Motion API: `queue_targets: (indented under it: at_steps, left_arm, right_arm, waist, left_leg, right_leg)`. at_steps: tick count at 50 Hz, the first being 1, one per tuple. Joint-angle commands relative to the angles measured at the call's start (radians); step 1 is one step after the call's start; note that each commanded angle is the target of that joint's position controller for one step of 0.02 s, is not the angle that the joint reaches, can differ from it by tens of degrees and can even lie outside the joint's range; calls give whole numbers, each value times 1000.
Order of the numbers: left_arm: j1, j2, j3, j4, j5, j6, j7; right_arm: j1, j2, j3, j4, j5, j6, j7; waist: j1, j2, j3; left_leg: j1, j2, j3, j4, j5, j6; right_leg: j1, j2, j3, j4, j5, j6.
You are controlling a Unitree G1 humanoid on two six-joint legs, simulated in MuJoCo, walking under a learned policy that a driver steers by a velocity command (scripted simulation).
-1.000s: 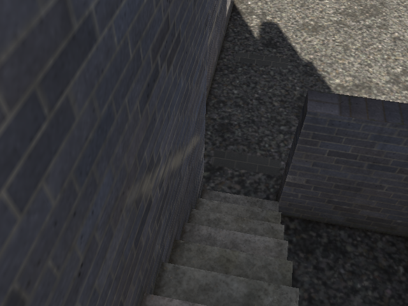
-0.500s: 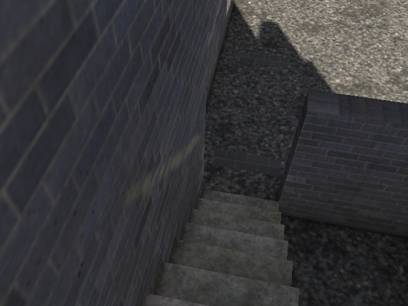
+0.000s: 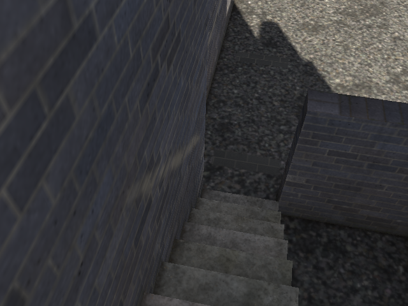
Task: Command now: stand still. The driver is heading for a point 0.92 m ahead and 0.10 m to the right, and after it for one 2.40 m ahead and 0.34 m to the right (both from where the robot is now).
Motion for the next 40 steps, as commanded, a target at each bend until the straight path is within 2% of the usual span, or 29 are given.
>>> queue_targets:
  at_steps: [1, 40]
  left_arm:
    - [99, 95, 15, -5, -1, -5, 1]
    - [95, 94, 16, -6, -1, -6, 2]
  right_arm:
    - [83, -87, -14, -10, 0, -4, -1]
    - [80, -86, -14, -11, 0, -5, -2]
  waist:
    - [0, 28, 31]
    - [0, 28, 29]
  left_leg:
    - [-50, -51, 76, -67, 152, 29]
    - [-49, -50, 76, -67, 152, 29]
  right_leg:
    - [2, -73, 113, -159, 322, 44]
    - [1, -73, 116, -158, 323, 43]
